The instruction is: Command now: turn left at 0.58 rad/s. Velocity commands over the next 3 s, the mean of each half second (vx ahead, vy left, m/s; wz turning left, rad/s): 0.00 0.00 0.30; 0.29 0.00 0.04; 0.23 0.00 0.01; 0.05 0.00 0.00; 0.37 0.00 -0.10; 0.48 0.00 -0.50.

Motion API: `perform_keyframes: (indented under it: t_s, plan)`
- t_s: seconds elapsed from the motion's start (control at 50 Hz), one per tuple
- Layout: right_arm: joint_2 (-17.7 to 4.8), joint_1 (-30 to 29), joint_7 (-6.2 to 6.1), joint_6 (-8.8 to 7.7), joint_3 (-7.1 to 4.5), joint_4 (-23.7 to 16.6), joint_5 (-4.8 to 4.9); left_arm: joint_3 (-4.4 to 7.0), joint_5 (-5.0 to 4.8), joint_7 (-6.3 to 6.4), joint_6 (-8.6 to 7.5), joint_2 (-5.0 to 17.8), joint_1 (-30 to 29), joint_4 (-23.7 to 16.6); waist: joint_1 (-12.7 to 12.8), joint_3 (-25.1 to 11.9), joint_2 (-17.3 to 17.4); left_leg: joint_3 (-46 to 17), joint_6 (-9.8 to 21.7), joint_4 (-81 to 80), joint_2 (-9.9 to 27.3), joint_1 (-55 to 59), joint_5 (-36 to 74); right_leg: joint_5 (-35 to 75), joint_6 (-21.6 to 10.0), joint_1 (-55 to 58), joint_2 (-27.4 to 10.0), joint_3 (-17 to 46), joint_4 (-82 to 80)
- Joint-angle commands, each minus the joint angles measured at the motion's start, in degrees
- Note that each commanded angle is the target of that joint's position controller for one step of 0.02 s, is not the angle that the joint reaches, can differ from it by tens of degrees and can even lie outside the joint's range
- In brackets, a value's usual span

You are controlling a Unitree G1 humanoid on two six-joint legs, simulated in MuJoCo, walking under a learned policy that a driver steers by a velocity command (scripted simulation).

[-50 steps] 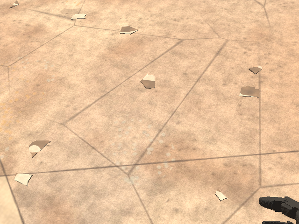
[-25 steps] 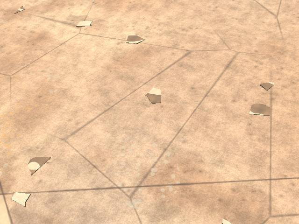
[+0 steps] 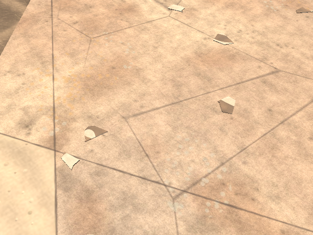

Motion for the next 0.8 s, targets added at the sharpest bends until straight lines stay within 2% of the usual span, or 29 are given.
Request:
perform_keyframes:
  t_s: [0.02,0.06,0.1,0.18,0.22,0.24,0.26,0.28,0.3,0.32,0.34,0.38,0.4,0.44,0.48,0.5,0.52,0.54,0.58,0.6,0.68,0.7,0.72,0.74,0.76,0.78,0.8]
  plan:
    - [-9.54,-1.58,-1.08,-0.59,-2.53,-4.17,0.19,0.83,-0.20,0.06,-1.02,3.59,-0.15,-3.92,0.34,-8.39,8.95,-14.47,10.08,-6.89,12.93,9.67,19.46,3.76,0.72,-2.75,0.28,2.09,-4.62]
    - [-10.23,-1.16,-1.38,-0.37,-2.81,-4.20,0.38,0.42,-0.19,-0.17,-1.24,2.93,-1.61,-4.38,-0.42,-8.15,9.39,-16.14,9.87,-6.56,12.51,9.66,15.11,4.55,0.96,-1.21,0.78,2.66,-10.80]
    - [-10.25,-1.68,-1.36,-0.19,-2.76,-4.46,0.10,0.23,-0.40,-0.63,-1.37,2.97,-1.40,-4.14,-0.79,-8.23,10.31,-16.99,9.92,-6.36,12.68,8.39,11.82,4.57,0.89,1.94,0.71,2.48,-15.08]
    - [-9.61,-1.59,-0.60,0.12,-2.18,-4.08,-0.22,0.16,-0.89,-1.54,-1.82,3.40,-1.40,-4.52,-1.75,-7.57,11.11,-19.86,10.07,-4.88,12.98,5.91,12.82,2.54,-0.17,8.50,0.95,1.47,-21.70]
    - [-8.84,-2.49,-0.46,0.27,-1.65,-3.93,0.05,0.02,-0.98,-2.07,-2.28,2.92,-0.20,-4.39,-0.66,-7.38,10.70,-20.82,9.19,-3.20,12.25,5.89,14.60,4.91,-1.25,12.40,1.13,0.87,-28.87]
    - [-8.02,-3.33,-0.52,0.34,-1.24,-3.92,0.36,-0.13,-0.83,-2.37,-2.60,2.27,1.37,-3.89,0.81,-7.34,10.26,-20.34,7.76,-2.09,10.94,4.85,14.09,10.49,-2.14,16.63,1.22,0.27,-36.35]
    - [-6.71,-2.16,-0.62,0.17,-0.76,-3.54,0.36,-0.16,-0.13,-2.48,-2.90,2.73,1.98,-3.87,1.12,-7.37,8.72,-19.68,5.18,-1.29,9.17,2.75,10.35,18.09,-3.34,21.64,-0.68,1.89,-41.65]
    - [-4.68,-0.01,-0.67,-0.26,-0.07,-3.53,-0.73,0.26,1.01,-2.22,-3.00,6.11,2.56,-4.62,-0.34,-8.81,1.90,-15.61,1.56,4.13,5.54,-0.70,1.86,28.12,-6.00,26.68,-8.84,8.94,-42.38]
    - [-3.99,3.12,-0.47,-0.76,-0.12,-3.23,-0.71,0.22,1.84,-2.21,-2.74,7.74,-0.43,-4.39,-4.66,-7.12,-8.38,-7.08,-1.57,7.63,-1.06,-3.68,-10.57,34.02,-12.68,24.04,-14.35,15.37,-42.09]
    - [-5.98,1.98,-0.61,-0.97,-0.43,-3.10,-1.40,-0.82,1.56,-2.33,-2.85,3.84,-1.92,-4.86,-3.30,-7.30,-9.50,-5.26,-3.86,8.53,0.66,-0.95,-13.22,30.38,-16.59,20.50,-16.51,17.80,-43.62]
    - [-6.90,0.55,-0.65,-0.92,-0.87,-2.98,-1.22,-1.33,1.13,-2.44,-2.99,2.56,-3.10,-4.97,-2.78,-6.42,-8.55,-4.65,-4.50,7.57,1.37,0.08,-10.31,26.70,-15.47,20.53,-14.10,15.66,-43.40]
    - [-5.38,-1.39,-0.70,-0.30,-0.60,-2.87,-1.46,-1.10,0.30,-2.49,-3.18,3.97,-2.21,-4.38,-1.55,-5.94,-8.02,-4.51,-4.83,2.88,2.10,2.27,-1.80,21.08,-11.29,20.90,-9.75,11.72,-42.12]
    - [-4.76,-1.23,-0.48,-0.02,-0.41,-2.82,-1.42,-1.40,0.29,-2.44,-3.33,3.63,-1.73,-4.12,-1.57,-5.95,-7.56,-4.88,-4.70,1.39,2.86,4.20,1.67,19.58,-9.86,20.05,-8.66,10.37,-41.41]
    - [-4.95,-0.43,-0.06,0.10,-0.47,-2.05,-1.12,-1.75,0.65,-2.57,-3.29,3.20,-0.31,-4.19,-0.57,-4.71,-3.28,-5.23,-2.88,1.31,2.70,4.91,3.06,12.50,-7.18,18.09,-5.18,6.29,-40.83]
    - [-4.41,-0.35,0.10,-0.24,-0.36,-1.52,-0.95,-1.99,0.61,-2.64,-3.19,2.81,-0.41,-4.51,-0.18,-3.72,-1.10,-5.82,-1.83,0.45,3.08,3.78,3.11,10.74,-6.31,18.29,-3.78,4.52,-39.24]
    - [-4.50,-0.37,0.03,-0.40,-0.43,-1.27,-1.06,-2.12,0.52,-2.59,-3.17,2.51,-0.29,-4.56,0.01,-3.65,-0.09,-6.21,-1.79,-0.01,3.33,3.34,3.39,11.36,-6.34,18.72,-3.52,4.10,-38.54]
    - [-3.61,0.38,-0.03,-0.56,-0.16,-0.73,-1.18,-2.40,0.55,-2.55,-3.01,1.80,0.37,-4.45,0.14,-4.95,0.70,-5.87,-1.77,-0.44,2.97,3.75,-0.36,7.58,-6.39,19.34,-2.87,3.45,-38.46]
    - [-3.45,0.74,-0.11,-0.67,-0.08,-0.37,-1.07,-2.40,0.36,-2.45,-2.72,1.97,0.70,-4.41,0.43,-4.36,1.23,-5.10,-1.47,-0.09,2.10,2.35,-6.99,1.26,-6.87,19.25,-2.21,3.21,-38.41]
    - [-3.80,1.67,-0.15,-1.34,-0.25,-0.32,-0.54,-1.99,-0.40,-2.10,-2.29,3.37,1.76,-4.39,0.66,-0.75,0.58,-3.42,-0.44,1.64,0.80,-2.99,-20.22,-12.45,-9.24,17.40,-2.99,5.70,-39.43]
    - [-3.55,1.74,-0.11,-2.02,-0.20,-0.55,-0.28,-1.96,-0.71,-1.95,-2.41,3.66,2.51,-4.40,0.81,1.22,0.14,-2.90,-0.03,2.69,0.89,-5.28,-21.72,-16.10,-10.55,16.61,-4.34,7.99,-40.64]
    - [-1.48,2.82,0.68,-5.20,0.11,-0.85,0.68,-1.45,-1.39,-2.13,-3.53,5.24,4.94,-3.55,0.09,2.85,-5.47,2.45,0.17,9.76,1.12,-7.00,-13.02,-19.22,-15.72,17.80,-12.54,19.63,-46.13]
    - [-1.67,3.94,0.88,-5.74,0.01,-0.57,0.80,-1.53,-1.57,-2.35,-3.57,5.04,4.14,-3.77,-0.69,3.11,-5.50,2.62,0.79,8.35,1.50,-4.41,-12.11,-16.61,-15.63,16.11,-12.39,19.10,-45.61]
    - [-1.97,6.33,1.12,-6.19,-0.16,0.21,0.82,-1.81,-1.74,-2.60,-3.62,4.26,2.00,-4.54,-2.14,3.06,-4.70,1.73,1.77,5.10,1.75,0.24,-11.70,-12.01,-14.30,13.25,-10.16,15.68,-43.34]
    - [-3.32,9.53,1.32,-6.63,-0.59,1.24,0.77,-2.35,-1.78,-2.80,-3.88,2.52,-0.39,-5.82,-3.38,2.59,-1.22,-3.30,3.27,0.43,3.45,5.36,-12.77,-5.30,-11.71,9.65,-5.44,9.49,-37.28]
    - [-6.99,13.96,1.51,-6.93,-1.72,2.69,1.07,-2.91,-1.69,-2.85,-4.71,0.22,-2.50,-7.62,-3.98,1.37,8.74,-14.55,6.23,-5.19,8.79,11.88,-11.97,1.89,-7.79,3.86,1.41,-0.22,-24.15]
    - [-10.68,18.16,1.97,-6.95,-2.80,2.93,0.90,-2.62,-1.66,-2.65,-5.85,1.37,-3.32,-8.82,-5.80,0.43,17.32,-30.55,11.99,-10.73,17.19,21.06,-5.89,-0.06,-5.48,-7.14,3.98,-2.66,-12.41]
    - [-9.72,20.93,1.99,-7.22,-2.55,3.26,0.30,-1.99,-2.29,-2.55,-6.50,3.29,-4.46,-9.13,-6.90,0.76,15.16,-37.25,15.75,-11.84,22.00,26.57,1.31,-10.77,-5.51,-17.17,3.06,1.04,-1.35]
